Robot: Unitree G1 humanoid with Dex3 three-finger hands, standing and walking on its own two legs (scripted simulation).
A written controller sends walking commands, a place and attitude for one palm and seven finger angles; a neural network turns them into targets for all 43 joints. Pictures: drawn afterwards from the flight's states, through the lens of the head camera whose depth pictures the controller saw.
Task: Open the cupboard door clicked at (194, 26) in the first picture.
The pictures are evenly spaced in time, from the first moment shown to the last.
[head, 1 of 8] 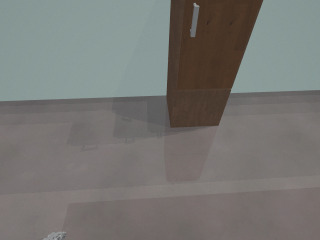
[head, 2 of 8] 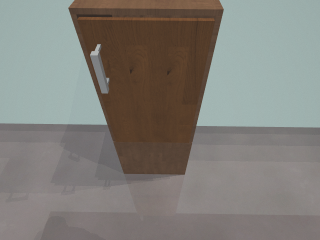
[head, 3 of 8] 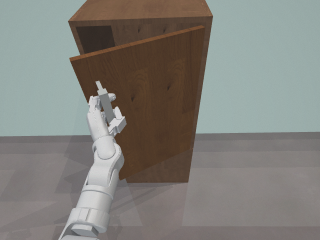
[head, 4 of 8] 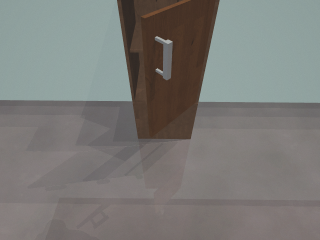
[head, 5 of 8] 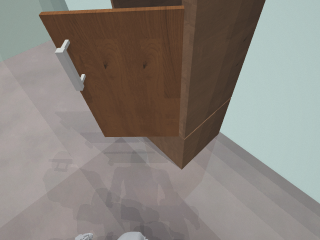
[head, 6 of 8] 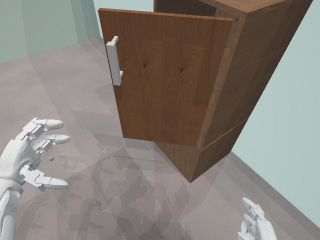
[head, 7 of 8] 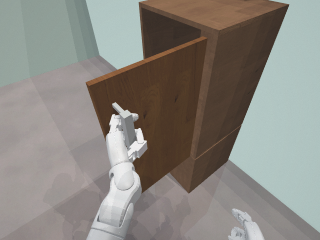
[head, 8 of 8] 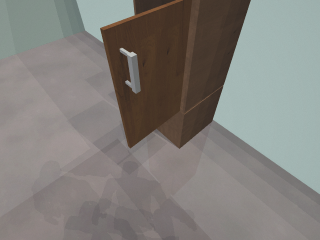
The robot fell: no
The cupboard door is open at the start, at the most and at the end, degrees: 0 92 92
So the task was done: yes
